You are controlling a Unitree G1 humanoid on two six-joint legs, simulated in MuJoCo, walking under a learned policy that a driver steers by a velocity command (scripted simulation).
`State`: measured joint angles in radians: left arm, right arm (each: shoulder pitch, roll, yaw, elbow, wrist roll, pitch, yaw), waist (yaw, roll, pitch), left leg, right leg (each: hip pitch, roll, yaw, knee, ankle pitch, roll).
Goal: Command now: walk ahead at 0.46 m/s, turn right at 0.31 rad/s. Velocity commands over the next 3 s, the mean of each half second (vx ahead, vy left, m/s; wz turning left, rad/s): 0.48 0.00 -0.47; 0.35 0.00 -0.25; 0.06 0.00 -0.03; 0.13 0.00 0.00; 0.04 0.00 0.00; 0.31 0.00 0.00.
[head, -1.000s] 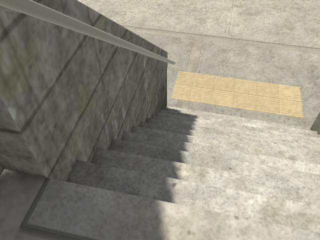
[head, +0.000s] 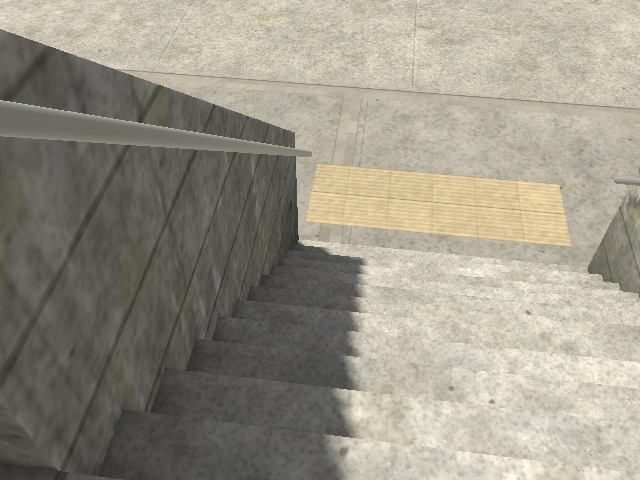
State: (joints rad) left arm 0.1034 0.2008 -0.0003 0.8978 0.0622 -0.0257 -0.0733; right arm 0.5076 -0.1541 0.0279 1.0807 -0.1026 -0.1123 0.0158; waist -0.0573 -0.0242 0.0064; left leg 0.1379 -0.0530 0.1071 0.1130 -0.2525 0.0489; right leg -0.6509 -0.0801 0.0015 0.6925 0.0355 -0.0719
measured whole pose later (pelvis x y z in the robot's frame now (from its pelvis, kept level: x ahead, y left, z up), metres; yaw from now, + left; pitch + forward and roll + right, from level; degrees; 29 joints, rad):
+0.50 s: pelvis +0.29 -0.04 -0.02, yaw -17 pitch +2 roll +0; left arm 0.50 0.20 0.03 0.96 0.10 -0.12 -0.06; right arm 0.20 -0.20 0.04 0.76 -0.10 -0.10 0.01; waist 0.09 0.01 -0.03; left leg -0.54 0.04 0.02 0.92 -0.16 -0.01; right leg -0.34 0.15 0.15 0.74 -0.32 -0.10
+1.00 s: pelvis +0.49 -0.16 -0.20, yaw -22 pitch +1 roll +4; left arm 0.30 0.22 0.03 0.89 0.09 -0.04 -0.09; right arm 0.58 -0.18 0.04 1.00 -0.06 -0.05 0.10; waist -0.07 -0.06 -0.01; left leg -0.51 0.01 -0.04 1.88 -0.85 -0.05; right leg -0.30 -0.04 -0.08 0.39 -0.10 -0.09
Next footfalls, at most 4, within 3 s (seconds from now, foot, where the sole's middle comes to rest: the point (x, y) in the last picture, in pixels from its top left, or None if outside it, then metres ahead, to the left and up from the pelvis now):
0.16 right None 0.27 -0.13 -0.78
0.52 left None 0.38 0.06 -0.78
0.92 right None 0.56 -0.26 -0.98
1.20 left None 0.59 -0.02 -0.98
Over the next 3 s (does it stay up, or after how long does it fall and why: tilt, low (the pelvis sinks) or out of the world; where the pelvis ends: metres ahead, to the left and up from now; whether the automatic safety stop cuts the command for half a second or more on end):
stays up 0.67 -0.20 -0.25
